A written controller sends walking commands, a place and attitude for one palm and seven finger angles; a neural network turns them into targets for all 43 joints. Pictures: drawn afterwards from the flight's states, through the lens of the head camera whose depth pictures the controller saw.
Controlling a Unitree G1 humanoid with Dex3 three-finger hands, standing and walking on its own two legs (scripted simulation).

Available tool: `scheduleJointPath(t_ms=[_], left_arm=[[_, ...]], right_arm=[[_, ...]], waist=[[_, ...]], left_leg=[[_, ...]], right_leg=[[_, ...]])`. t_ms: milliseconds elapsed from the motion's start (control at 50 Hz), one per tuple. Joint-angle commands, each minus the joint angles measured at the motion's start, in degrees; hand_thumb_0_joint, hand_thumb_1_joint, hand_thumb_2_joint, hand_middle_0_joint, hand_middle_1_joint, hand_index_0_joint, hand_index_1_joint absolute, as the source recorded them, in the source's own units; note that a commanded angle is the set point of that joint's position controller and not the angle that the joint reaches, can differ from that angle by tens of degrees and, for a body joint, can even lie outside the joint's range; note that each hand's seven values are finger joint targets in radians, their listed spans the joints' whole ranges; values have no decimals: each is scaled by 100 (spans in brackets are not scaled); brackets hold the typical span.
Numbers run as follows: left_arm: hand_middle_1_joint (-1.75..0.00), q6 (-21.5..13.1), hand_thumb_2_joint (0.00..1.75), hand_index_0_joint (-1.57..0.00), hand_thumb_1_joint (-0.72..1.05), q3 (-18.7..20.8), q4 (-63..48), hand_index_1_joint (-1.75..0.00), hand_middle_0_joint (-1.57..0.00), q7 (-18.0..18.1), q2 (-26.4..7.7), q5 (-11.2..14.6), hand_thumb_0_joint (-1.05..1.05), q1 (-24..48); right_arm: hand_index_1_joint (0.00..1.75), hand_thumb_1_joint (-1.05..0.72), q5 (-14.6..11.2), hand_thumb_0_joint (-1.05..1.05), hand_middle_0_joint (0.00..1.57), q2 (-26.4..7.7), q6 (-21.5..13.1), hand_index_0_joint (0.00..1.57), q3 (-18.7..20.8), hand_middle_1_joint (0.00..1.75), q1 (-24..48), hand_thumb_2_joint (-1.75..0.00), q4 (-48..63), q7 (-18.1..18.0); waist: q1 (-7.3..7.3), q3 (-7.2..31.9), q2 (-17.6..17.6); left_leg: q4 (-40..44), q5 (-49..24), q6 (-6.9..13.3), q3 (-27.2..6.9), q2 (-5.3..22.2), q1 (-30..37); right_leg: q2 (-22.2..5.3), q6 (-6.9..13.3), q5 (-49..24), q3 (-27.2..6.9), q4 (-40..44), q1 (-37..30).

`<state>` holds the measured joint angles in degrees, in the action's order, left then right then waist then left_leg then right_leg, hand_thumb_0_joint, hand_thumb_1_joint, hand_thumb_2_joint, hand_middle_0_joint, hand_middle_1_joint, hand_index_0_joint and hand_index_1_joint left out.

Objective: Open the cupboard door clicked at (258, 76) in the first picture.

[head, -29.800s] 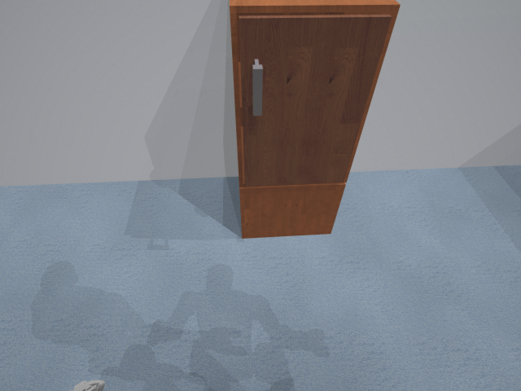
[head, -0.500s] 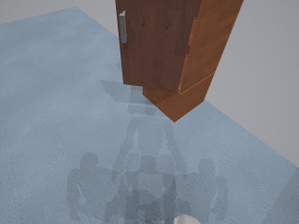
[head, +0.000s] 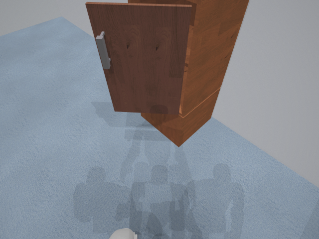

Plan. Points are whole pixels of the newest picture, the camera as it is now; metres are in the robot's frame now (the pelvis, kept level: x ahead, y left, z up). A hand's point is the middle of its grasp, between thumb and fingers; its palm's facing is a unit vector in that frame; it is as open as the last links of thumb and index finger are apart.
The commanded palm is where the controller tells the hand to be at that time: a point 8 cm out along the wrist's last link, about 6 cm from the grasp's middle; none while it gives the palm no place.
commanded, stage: take the last steps up to it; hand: left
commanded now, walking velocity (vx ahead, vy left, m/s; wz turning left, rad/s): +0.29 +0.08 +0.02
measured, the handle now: (104, 50) +0.80 +0.26 +0.03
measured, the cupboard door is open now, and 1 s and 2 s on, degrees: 42 42 42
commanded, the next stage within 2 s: come to a stop and stand still in 0.34 s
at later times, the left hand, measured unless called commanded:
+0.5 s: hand (77, 224) +0.19 +0.26 -0.18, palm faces +0.04 -0.99 -0.16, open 7.4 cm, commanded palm none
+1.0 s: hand (86, 196) +0.27 +0.25 -0.18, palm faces +0.01 -0.98 -0.20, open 7.3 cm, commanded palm none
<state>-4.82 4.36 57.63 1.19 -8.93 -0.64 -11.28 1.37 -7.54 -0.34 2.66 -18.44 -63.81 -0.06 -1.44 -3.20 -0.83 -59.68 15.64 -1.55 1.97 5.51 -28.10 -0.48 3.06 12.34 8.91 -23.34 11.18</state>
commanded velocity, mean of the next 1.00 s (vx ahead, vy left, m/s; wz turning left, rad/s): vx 0.00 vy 0.02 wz -0.01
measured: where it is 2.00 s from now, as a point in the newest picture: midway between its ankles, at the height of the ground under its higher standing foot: outside the picture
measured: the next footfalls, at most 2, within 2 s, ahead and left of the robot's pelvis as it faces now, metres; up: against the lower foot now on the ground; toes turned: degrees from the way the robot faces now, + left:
left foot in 0.24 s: +0.21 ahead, +0.16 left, +0.00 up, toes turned +7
right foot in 0.68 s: +0.26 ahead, -0.05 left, +0.00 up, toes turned -7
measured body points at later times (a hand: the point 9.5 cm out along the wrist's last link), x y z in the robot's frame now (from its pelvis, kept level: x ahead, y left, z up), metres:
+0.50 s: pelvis +0.17 +0.09 +0.00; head +0.19 +0.10 +0.45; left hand +0.19 +0.31 -0.16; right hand +0.21 -0.15 -0.14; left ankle +0.17 +0.15 -0.74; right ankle +0.17 -0.05 -0.68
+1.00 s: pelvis +0.18 +0.08 -0.01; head +0.23 +0.08 +0.44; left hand +0.27 +0.31 -0.16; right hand +0.23 -0.17 -0.16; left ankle +0.15 +0.21 -0.71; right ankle +0.23 -0.04 -0.74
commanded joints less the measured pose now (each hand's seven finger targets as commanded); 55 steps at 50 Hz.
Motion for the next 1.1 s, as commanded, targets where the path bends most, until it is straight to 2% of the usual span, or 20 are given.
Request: scheduleJointPath(t_ms=[0, 100, 180, 200, 220, 260, 360, 520, 580, 640, 680, 720, 780, 820, 900, 980, 1000, 1020, 1040, 1080], left_arm=[[-30, -41, 90, -20, 90, -32, 152, -30, -20, -70, -498, -47, 0, -751], [-30, -8, 90, -20, 90, -16, 390, -30, -20, -90, -771, -87, 0, -953], [-30, 109, 90, -20, 90, 1, 480, -30, -20, -82, -827, -62, 0, -884], [-30, 137, 90, -20, 90, -33, 434, -30, -20, -95, -690, -49, 0, -866], [-30, 149, 90, -20, 90, -87, 312, -30, -20, -122, -373, -5, 0, -1083], [-30, 175, 90, -20, 90, -143, 114, -30, -20, -56, -334, -53, 0, -573], [-30, 310, 90, -20, 90, -143, 361, -30, -20, -141, -154, -76, 0, -879], [-30, 514, 90, -20, 90, -214, 302, -30, -20, 18, -129, -26, 0, -580], [-30, 619, 90, -20, 90, -172, 148, -30, -20, 51, -397, -39, 0, -382], [-30, 641, 90, -20, 90, -84, -9, -30, -20, 66, -599, -58, 0, -447], [-30, 585, 90, -20, 90, -50, -72, -30, -20, 89, -898, -90, 0, -550], [-30, 475, 90, -20, 90, -4, 6, -30, -20, 153, -1139, -28, 0, -763], [-30, 503, 90, -20, 90, 4, -159, -30, -20, 229, -1041, -34, 0, -306], [-30, 495, 90, -20, 90, 11, -296, -30, -20, 222, -1008, -47, 0, -49], [-30, 498, 90, -20, 90, 76, -331, -30, -20, 171, -1051, -122, 0, -24], [-30, 514, 90, -20, 90, 45, -192, -30, -20, 95, -991, -86, 0, 33], [-30, 544, 90, -20, 90, -12, -213, -30, -20, 68, -806, -19, 0, 35], [-30, 576, 90, -20, 90, -91, -243, -30, -20, 24, -502, 37, 0, -112], [-30, 576, 90, -20, 90, -118, -262, -30, -20, 11, -369, 20, 0, -85], [-30, 641, 90, -20, 90, -144, -104, -30, -20, -44, -419, -50, 0, 26]], right_arm=[[30, -90, 14, 0, 20, -118, -55, 20, 77, 30, 2, -90, 325, 95], [30, -90, 3, 0, 20, -319, -169, 20, 62, 30, 856, -90, 676, 164], [30, -90, 4, 0, 20, -597, -272, 20, 80, 30, 377, -90, 524, 115], [30, -90, 28, 0, 20, -964, -319, 20, 151, 30, -315, -90, 347, 55], [30, -90, 104, 0, 20, -1576, -319, 20, 286, 30, -913, -90, 260, -22], [30, -90, 60, 0, 20, -1593, -230, 20, 247, 30, -874, -90, 303, -132], [30, -90, -10, 0, 20, -840, -390, 20, -24, 30, -28, -90, 506, -184], [30, -90, -12, 0, 20, -725, -263, 20, -87, 30, -31, -90, 284, -292], [30, -90, -17, 0, 20, -828, -87, 20, -2, 30, 3, -90, 191, -333], [30, -90, -48, 0, 20, -917, 34, 20, 119, 30, -79, -90, 200, -340], [30, -90, -92, 0, 20, -774, 102, 20, 164, 30, -213, -90, 277, -300], [30, -90, -159, 0, 20, -486, 225, 20, 129, 30, -151, -90, 363, -243], [30, -90, -158, 0, 20, -512, 319, 20, 150, 30, 311, -90, 461, -221], [30, -90, -132, 0, 20, -450, 373, 20, 136, 30, 263, -90, 443, -161], [30, -90, -105, 0, 20, -371, 319, 20, 104, 30, 273, -90, 504, -90], [30, -90, -86, 0, 20, -326, 162, 20, 42, 30, -146, -90, 383, -90], [30, -90, -75, 0, 20, -512, 103, 20, 43, 30, -274, -90, 334, -96], [30, -90, -8, 0, 20, -827, 37, 20, 71, 30, -132, -90, 411, -116], [30, -90, 37, 0, 20, -1110, 52, 20, 64, 30, 164, -90, 582, -151], [30, -90, 50, 0, 20, -1010, -6, 20, 22, 30, 560, -90, 608, -229]], waist=[[164, -39, 609], [335, -191, 866], [-10, -13, 405], [-310, 331, -320], [-435, 779, -1585], [-457, 792, -1366], [162, 307, -395], [247, 347, -480], [204, 35, -578], [279, 38, -338], [233, 288, 253], [379, 960, 1688], [325, 726, 751], [199, 744, 843], [276, 629, 998], [55, 594, 900], [7, 507, 344], [123, 343, -795], [175, 101, -990], [222, -365, -1017]], left_leg=[[928, -328, -76, 112, 117, -231], [2135, -199, -29, 266, -64, -21], [3323, -546, 74, 574, -422, 1876], [3525, -677, 251, 75, 2, 2867], [3826, -1008, 801, -1567, 1321, 3703], [4444, -741, 1318, -2225, 1853, 3125], [4668, -2205, 1024, -522, 1122, 2012], [4043, -5081, 851, 22, 970, 1998], [3792, -4623, 891, -216, 1112, 1954], [3273, -4027, 649, -246, 909, 1852], [2559, -2229, 274, 138, 232, 1312], [723, 1949, -45, 340, -582, 692], [-598, 1814, -44, -369, -499, 217], [-373, 1430, -120, -356, -466, 340], [987, 1231, -120, -73, -516, 746], [3328, 48, -39, 138, -572, 1995], [3878, -197, 56, -177, -323, 2328], [4365, -86, 351, -1276, 526, 1900], [4730, 431, 654, -1765, 1115, 951], [5115, 824, 689, -1736, 930, 585]], right_leg=[[-1569, 578, -484, -1053, 1441, -84], [-1746, 561, -673, -1055, 1162, -422], [-1410, 245, -608, -702, 186, 286], [-1030, 77, -482, -374, -982, 749], [-287, -196, 1359, 151, -2498, 1751], [-329, -120, 2083, -599, -4463, 2405], [-660, -293, 670, -779, -4182, 1904], [-352, -379, 214, -600, -2054, 789], [-334, -321, 506, -572, -1551, 657], [-379, -215, -692, -629, -843, 317], [-1135, 145, -3701, -1269, -871, -207], [-2293, 1102, -5836, -2214, -229, -881], [-2056, 1098, -4976, -1944, -88, -611], [-1786, 866, -3961, -1563, 82, -338], [-1566, 743, -2223, -1550, 341, -150], [-1203, 331, -289, -1488, 144, 441], [-911, 77, 442, -1317, -152, 813], [-420, -231, 781, -974, -511, 965], [-280, -355, 868, -674, -696, 495], [-223, -367, 689, -742, -1081, 346]])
